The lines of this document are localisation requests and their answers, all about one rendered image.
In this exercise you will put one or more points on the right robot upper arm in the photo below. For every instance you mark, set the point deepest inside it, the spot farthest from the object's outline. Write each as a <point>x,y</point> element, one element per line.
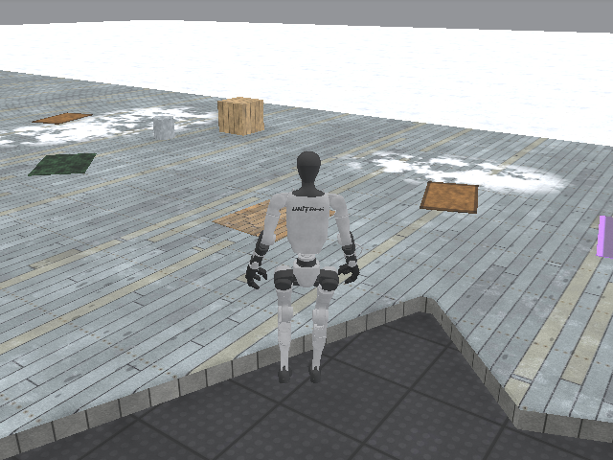
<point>337,202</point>

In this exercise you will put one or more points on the left robot forearm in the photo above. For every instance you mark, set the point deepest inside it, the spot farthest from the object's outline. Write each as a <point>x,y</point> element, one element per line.
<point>258,253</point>

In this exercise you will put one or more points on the robot right hand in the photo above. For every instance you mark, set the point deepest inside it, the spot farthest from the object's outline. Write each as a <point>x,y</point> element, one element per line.
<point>345,269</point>

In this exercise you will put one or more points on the robot right foot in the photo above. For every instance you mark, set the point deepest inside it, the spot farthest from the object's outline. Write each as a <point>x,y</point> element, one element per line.
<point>315,375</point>

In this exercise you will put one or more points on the robot head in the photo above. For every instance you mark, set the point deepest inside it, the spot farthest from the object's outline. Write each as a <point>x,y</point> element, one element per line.
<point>308,165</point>

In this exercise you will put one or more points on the right robot forearm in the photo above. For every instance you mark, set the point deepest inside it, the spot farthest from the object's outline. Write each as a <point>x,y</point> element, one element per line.
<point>349,253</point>

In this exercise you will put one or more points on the robot left hand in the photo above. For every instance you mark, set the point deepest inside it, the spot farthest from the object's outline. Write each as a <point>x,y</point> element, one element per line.
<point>251,273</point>

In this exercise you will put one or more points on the left robot upper arm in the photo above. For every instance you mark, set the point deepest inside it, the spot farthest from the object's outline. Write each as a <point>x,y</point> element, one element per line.
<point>277,202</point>

